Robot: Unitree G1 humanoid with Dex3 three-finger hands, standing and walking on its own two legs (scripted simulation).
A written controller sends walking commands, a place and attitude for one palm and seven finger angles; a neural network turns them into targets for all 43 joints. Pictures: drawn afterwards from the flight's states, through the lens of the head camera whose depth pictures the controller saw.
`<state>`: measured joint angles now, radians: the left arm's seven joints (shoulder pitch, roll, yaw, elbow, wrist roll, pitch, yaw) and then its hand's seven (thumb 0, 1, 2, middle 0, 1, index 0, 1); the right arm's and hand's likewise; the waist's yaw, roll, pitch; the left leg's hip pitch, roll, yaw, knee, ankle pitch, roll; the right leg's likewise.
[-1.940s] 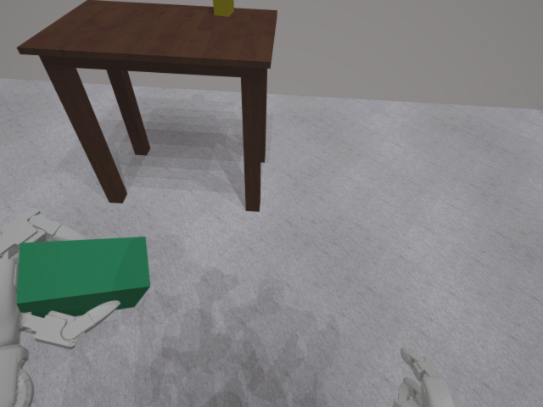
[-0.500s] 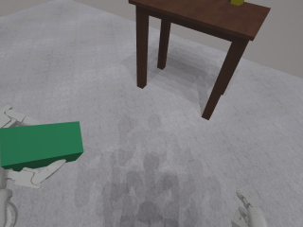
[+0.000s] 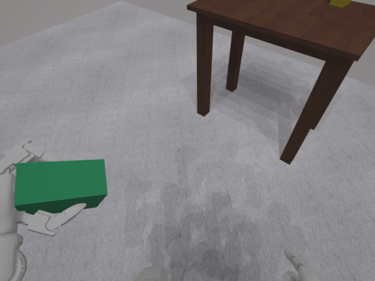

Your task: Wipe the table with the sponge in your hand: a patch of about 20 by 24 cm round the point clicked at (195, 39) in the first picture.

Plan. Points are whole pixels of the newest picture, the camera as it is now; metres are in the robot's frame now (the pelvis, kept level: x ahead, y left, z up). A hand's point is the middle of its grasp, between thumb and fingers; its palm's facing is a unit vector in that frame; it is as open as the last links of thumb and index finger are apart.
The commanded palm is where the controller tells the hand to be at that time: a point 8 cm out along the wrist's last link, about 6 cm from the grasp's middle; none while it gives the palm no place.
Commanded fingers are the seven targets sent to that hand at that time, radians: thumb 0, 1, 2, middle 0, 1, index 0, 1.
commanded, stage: walk to a spot facing it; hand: left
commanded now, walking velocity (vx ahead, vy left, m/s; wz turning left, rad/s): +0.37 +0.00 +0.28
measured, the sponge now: (75, 187) +0.23 +0.20 +0.15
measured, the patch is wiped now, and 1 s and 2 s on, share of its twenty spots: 0.00 0.00 0.00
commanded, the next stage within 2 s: none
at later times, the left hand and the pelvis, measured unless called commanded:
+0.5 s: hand (64, 117) +0.34 +0.24 +0.20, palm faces +0.46 -0.77 -0.44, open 9.7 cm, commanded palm +0.29 +0.29 +0.19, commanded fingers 0.00 0.10 1.30 -1.20 -1.60 -1.20 -1.60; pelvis +0.15 -0.01 +0.01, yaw +4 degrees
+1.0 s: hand (80, 81) +0.46 +0.26 +0.19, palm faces +0.61 -0.67 -0.43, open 9.7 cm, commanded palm +0.41 +0.29 +0.19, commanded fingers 0.00 0.10 1.30 -1.20 -1.60 -1.20 -1.60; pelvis +0.32 -0.01 -0.01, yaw +13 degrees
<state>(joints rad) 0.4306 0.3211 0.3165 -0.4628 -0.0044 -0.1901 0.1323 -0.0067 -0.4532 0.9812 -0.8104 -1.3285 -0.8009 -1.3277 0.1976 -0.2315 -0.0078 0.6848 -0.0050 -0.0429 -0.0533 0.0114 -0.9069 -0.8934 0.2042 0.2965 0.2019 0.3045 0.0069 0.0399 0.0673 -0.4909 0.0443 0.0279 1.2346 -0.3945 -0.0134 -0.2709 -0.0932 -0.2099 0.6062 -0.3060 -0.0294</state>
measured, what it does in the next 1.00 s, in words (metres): walks ahead: left foot, then right foot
